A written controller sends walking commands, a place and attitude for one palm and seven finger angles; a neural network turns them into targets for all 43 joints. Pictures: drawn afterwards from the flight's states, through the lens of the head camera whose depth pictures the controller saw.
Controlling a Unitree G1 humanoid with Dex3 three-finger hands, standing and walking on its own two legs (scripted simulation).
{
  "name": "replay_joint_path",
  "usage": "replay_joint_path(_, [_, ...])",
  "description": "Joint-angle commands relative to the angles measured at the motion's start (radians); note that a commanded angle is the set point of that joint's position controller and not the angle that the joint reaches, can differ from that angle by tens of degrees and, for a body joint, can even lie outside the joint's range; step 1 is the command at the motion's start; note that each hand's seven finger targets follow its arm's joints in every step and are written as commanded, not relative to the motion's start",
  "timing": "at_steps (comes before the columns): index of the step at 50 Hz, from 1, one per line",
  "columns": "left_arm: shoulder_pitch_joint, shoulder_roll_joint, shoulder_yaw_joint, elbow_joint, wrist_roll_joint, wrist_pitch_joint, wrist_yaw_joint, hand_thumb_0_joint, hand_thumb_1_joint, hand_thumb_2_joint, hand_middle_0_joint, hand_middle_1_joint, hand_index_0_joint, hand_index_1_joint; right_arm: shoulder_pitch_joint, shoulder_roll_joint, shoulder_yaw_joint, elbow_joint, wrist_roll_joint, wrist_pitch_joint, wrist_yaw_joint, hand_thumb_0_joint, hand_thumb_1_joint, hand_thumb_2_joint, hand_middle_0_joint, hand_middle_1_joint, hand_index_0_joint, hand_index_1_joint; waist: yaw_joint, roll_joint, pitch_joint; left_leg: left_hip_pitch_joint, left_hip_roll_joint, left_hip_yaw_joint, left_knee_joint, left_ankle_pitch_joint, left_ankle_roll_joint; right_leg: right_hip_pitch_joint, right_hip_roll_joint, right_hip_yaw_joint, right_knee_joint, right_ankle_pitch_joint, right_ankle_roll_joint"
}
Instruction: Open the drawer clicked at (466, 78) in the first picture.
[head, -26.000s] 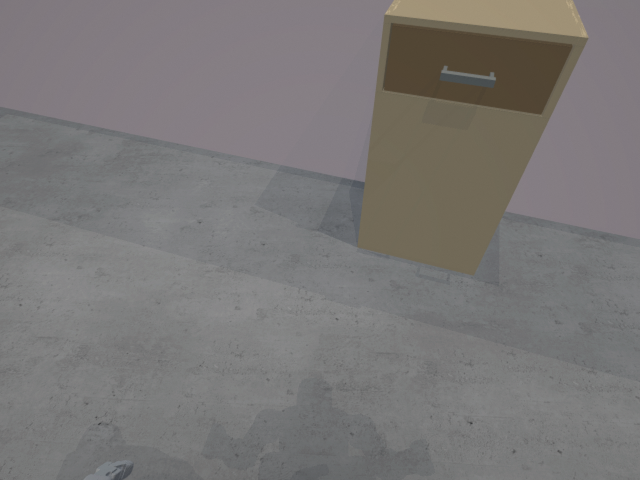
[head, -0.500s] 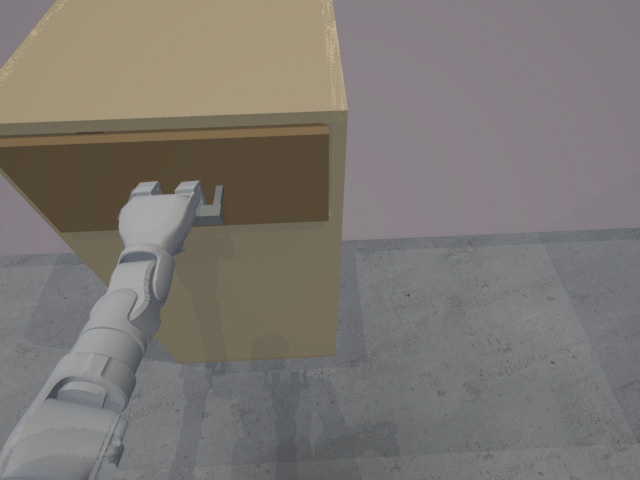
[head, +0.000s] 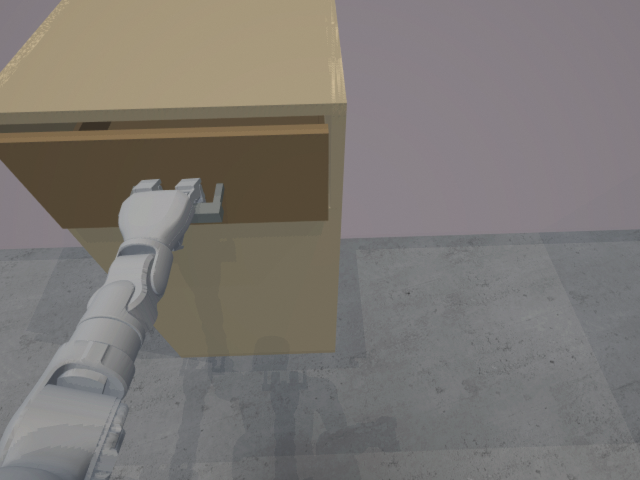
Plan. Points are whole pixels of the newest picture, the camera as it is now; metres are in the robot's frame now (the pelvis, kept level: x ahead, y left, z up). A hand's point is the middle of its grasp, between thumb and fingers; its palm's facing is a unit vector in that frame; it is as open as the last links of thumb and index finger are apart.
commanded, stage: pull the drawer open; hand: left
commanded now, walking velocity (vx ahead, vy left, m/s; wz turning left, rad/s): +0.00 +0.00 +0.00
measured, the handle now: (175, 202) +0.48 +0.21 +0.06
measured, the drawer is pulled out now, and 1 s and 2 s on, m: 0.03 0.24 0.30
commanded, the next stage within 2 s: open the thumb to release the handle in 1.70 s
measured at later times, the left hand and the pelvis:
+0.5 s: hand (159, 311) +0.32 +0.20 +0.03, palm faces +0.01 -0.11 -0.99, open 5.5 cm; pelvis +0.01 +0.01 +0.01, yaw -1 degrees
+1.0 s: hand (138, 400) +0.22 +0.20 +0.03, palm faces +0.00 -0.11 -0.99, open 5.5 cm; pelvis +0.00 -0.02 +0.01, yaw -1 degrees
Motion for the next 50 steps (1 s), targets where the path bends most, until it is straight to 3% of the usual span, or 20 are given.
replay_joint_path(1, [-0.132, 0.192, 0.089, -0.277, -0.023, -0.021, 0.052, 0.000, 0.900, 0.900, -0.400, -1.350, -0.400, -1.350, 0.000, -0.142, -0.048, -0.128, 0.006, -0.022, 0.003, 0.000, -0.900, -0.900, 0.200, 0.300, 0.200, 0.300, 0.066, -0.014, -0.394, 0.247, -0.003, -0.020, -0.033, 0.536, 0.004, 0.238, -0.011, 0.024, -0.058, 0.516, -0.002])
replay_joint_path(3, [-0.093, 0.139, 0.046, -0.370, -0.036, -0.013, 0.054, 0.000, 0.900, 0.900, -0.400, -1.350, -0.400, -1.350, -0.017, -0.140, -0.052, -0.143, 0.008, -0.027, 0.008, 0.000, -0.900, -0.900, 0.200, 0.300, 0.200, 0.300, 0.056, -0.026, -0.378, 0.258, 0.001, -0.019, -0.043, 0.533, 0.005, 0.239, -0.011, 0.021, -0.067, 0.519, 0.001])
replay_joint_path(5, [0.020, 0.184, 0.097, -0.419, -0.043, 0.001, 0.058, 0.000, 0.900, 0.900, -0.400, -1.350, -0.400, -1.350, -0.034, -0.147, -0.051, -0.151, 0.011, -0.029, 0.011, 0.000, -0.900, -0.900, 0.200, 0.300, 0.200, 0.300, 0.077, -0.047, -0.379, 0.248, 0.002, -0.020, -0.052, 0.551, 0.004, 0.278, -0.011, 0.030, -0.071, 0.542, -0.001])
replay_joint_path(8, [0.132, 0.146, 0.076, -0.516, -0.054, 0.032, 0.061, 0.000, 0.900, 0.900, -0.400, -1.350, -0.400, -1.350, -0.056, -0.143, -0.051, -0.162, 0.015, -0.035, 0.016, 0.000, -0.900, -0.900, 0.200, 0.300, 0.200, 0.300, 0.078, -0.052, -0.339, 0.259, 0.003, -0.019, -0.068, 0.560, 0.004, 0.284, -0.012, 0.027, -0.078, 0.561, 0.005])
replay_joint_path(12, [0.216, 0.170, 0.100, -0.605, -0.047, 0.078, 0.069, 0.000, 0.900, 0.900, -0.400, -1.350, -0.400, -1.350, -0.091, -0.145, -0.046, -0.164, 0.017, -0.042, 0.018, 0.000, -0.900, -0.900, 0.200, 0.300, 0.200, 0.300, 0.083, -0.039, -0.288, 0.282, 0.012, -0.024, -0.084, 0.550, -0.002, 0.263, -0.008, 0.022, -0.086, 0.495, 0.003])
replay_joint_path(13, [0.250, 0.136, 0.071, -0.640, -0.048, 0.090, 0.068, 0.000, 0.900, 0.900, -0.400, -1.350, -0.400, -1.350, -0.108, -0.141, -0.043, -0.173, 0.017, -0.046, 0.020, 0.000, -0.900, -0.900, 0.200, 0.300, 0.200, 0.300, 0.087, -0.019, -0.290, 0.297, 0.012, -0.021, -0.088, 0.552, -0.003, 0.262, -0.009, 0.020, -0.091, 0.489, 0.003])
replay_joint_path(16, [0.306, 0.131, 0.065, -0.721, -0.046, 0.114, 0.065, 0.000, 0.900, 0.900, -0.400, -1.350, -0.400, -1.350, -0.135, -0.134, -0.038, -0.181, 0.017, -0.051, 0.021, 0.000, -0.900, -0.900, 0.200, 0.300, 0.200, 0.300, 0.094, 0.015, -0.284, 0.342, 0.021, -0.033, -0.091, 0.603, -0.010, 0.252, -0.009, 0.017, -0.089, 0.475, 0.000])
replay_joint_path(18, [0.322, 0.110, 0.044, -0.760, -0.043, 0.129, 0.058, 0.000, 0.900, 0.900, -0.400, -1.350, -0.400, -1.350, -0.155, -0.134, -0.032, -0.183, 0.014, -0.054, 0.022, 0.000, -0.900, -0.900, 0.200, 0.300, 0.200, 0.300, 0.090, 0.007, -0.262, 0.357, 0.025, -0.037, -0.092, 0.607, -0.016, 0.232, -0.008, 0.010, -0.089, 0.452, 0.002])
replay_joint_path(21, [0.439, 0.110, 0.058, -0.822, -0.051, 0.134, 0.049, 0.000, 0.900, 0.900, -0.400, -1.350, -0.400, -1.350, -0.190, -0.122, -0.024, -0.197, 0.011, -0.062, 0.025, 0.000, -0.900, -0.900, 0.200, 0.300, 0.200, 0.300, 0.112, -0.016, -0.265, 0.377, 0.025, -0.039, -0.093, 0.634, -0.016, 0.260, -0.011, 0.015, -0.089, 0.475, 0.002])
replay_joint_path(24, [0.495, 0.093, 0.048, -0.872, -0.050, 0.131, 0.040, 0.000, 0.900, 0.900, -0.400, -1.350, -0.400, -1.350, -0.223, -0.117, -0.012, -0.206, 0.007, -0.069, 0.024, 0.000, -0.900, -0.900, 0.200, 0.300, 0.200, 0.300, 0.113, -0.057, -0.223, 0.358, 0.019, -0.038, -0.098, 0.588, -0.016, 0.258, -0.013, 0.016, -0.091, 0.471, 0.006])
replay_joint_path(29, [0.571, 0.057, 0.015, -0.964, -0.028, 0.123, 0.041, 0.000, 0.900, 0.900, -0.400, -1.350, -0.400, -1.350, -0.267, -0.100, 0.002, -0.220, -0.001, -0.077, 0.034, 0.000, -0.900, -0.900, 0.200, 0.300, 0.200, 0.300, 0.118, -0.026, -0.173, 0.375, 0.016, -0.043, -0.093, 0.562, -0.022, 0.220, -0.013, 0.018, -0.091, 0.425, 0.002])
replay_joint_path(31, [0.589, 0.070, 0.026, -0.999, -0.019, 0.121, 0.044, 0.000, 0.900, 0.900, -0.400, -1.350, -0.400, -1.350, -0.276, -0.096, 0.005, -0.221, -0.006, -0.079, 0.036, 0.000, -0.900, -0.900, 0.200, 0.300, 0.200, 0.300, 0.124, -0.004, -0.171, 0.387, 0.017, -0.044, -0.092, 0.555, -0.025, 0.213, -0.011, 0.022, -0.091, 0.406, -0.002])
replay_joint_path(34, [0.630, 0.038, -0.004, -1.040, -0.015, 0.119, 0.043, 0.000, 0.900, 0.900, -0.400, -1.350, -0.400, -1.350, -0.287, -0.088, 0.011, -0.229, -0.011, -0.083, 0.039, 0.000, -0.900, -0.900, 0.200, 0.300, 0.200, 0.300, 0.125, -0.007, -0.169, 0.387, 0.011, -0.047, -0.086, 0.529, -0.027, 0.210, -0.010, 0.023, -0.087, 0.392, -0.004])
replay_joint_path(36, [0.663, 0.065, 0.020, -1.060, -0.018, 0.113, 0.044, 0.000, 0.900, 0.900, -0.400, -1.350, -0.400, -1.350, -0.294, -0.087, 0.015, -0.229, -0.014, -0.086, 0.036, 0.000, -0.900, -0.900, 0.200, 0.300, 0.200, 0.300, 0.130, -0.028, -0.176, 0.381, 0.005, -0.044, -0.084, 0.497, -0.022, 0.226, -0.010, 0.035, -0.090, 0.397, -0.004])
replay_joint_path(38, [0.704, 0.052, 0.015, -1.066, -0.023, 0.110, 0.043, 0.000, 0.900, 0.900, -0.400, -1.350, -0.400, -1.350, -0.304, -0.082, 0.020, -0.230, -0.018, -0.091, 0.034, 0.000, -0.900, -0.900, 0.200, 0.300, 0.200, 0.300, 0.130, -0.056, -0.155, 0.358, -0.001, -0.041, -0.086, 0.445, -0.019, 0.231, -0.012, 0.040, -0.095, 0.398, -0.002])
replay_joint_path(40, [0.757, 0.103, 0.069, -1.081, -0.033, 0.099, 0.043, 0.000, 0.900, 0.900, -0.400, -1.350, -0.400, -1.350, -0.313, -0.086, 0.022, -0.230, -0.018, -0.095, 0.027, 0.000, -0.900, -0.900, 0.200, 0.300, 0.200, 0.300, 0.142, -0.072, -0.160, 0.338, -0.011, -0.039, -0.088, 0.408, -0.017, 0.268, -0.014, 0.067, -0.100, 0.423, -0.003])
replay_joint_path(43, [0.832, 0.077, 0.055, -1.121, -0.033, 0.085, 0.045, 0.000, 0.900, 0.900, -0.400, -1.350, -0.400, -1.350, -0.326, -0.077, 0.028, -0.237, -0.022, -0.103, 0.030, 0.000, -0.900, -0.900, 0.200, 0.300, 0.200, 0.300, 0.148, -0.072, -0.139, 0.320, -0.016, -0.038, -0.085, 0.388, -0.015, 0.262, -0.018, 0.083, -0.094, 0.436, -0.002])
replay_joint_path(45, [0.908, 0.118, 0.101, -1.157, -0.049, 0.072, 0.044, 0.000, 0.900, 0.900, -0.400, -1.350, -0.400, -1.350, -0.334, -0.081, 0.028, -0.241, -0.023, -0.109, 0.030, 0.000, -0.900, -0.900, 0.200, 0.300, 0.200, 0.300, 0.161, -0.058, -0.149, 0.315, -0.020, -0.033, -0.084, 0.388, -0.016, 0.293, -0.024, 0.099, -0.097, 0.485, -0.002])
replay_joint_path(49, [1.087, 0.109, 0.116, -1.210, -0.062, 0.043, 0.051, 0.000, 0.900, 0.900, -0.400, -1.350, -0.400, -1.350, -0.339, -0.078, 0.034, -0.250, -0.024, -0.118, 0.042, 0.000, -0.900, -0.900, 0.200, 0.300, 0.200, 0.300, 0.172, -0.049, -0.116, 0.277, -0.024, -0.033, -0.075, 0.379, -0.017, 0.287, -0.029, 0.113, -0.078, 0.527, 0.001])
replay_joint_path(50, [1.122, 0.137, 0.148, -1.221, -0.070, 0.037, 0.055, 0.000, 0.900, 0.900, -0.400, -1.350, -0.400, -1.350, -0.339, -0.083, 0.033, -0.252, -0.024, -0.118, 0.043, 0.000, -0.900, -0.900, 0.200, 0.300, 0.200, 0.300, 0.175, -0.064, -0.122, 0.271, -0.022, -0.032, -0.072, 0.375, -0.018, 0.300, -0.030, 0.126, -0.082, 0.543, 0.001])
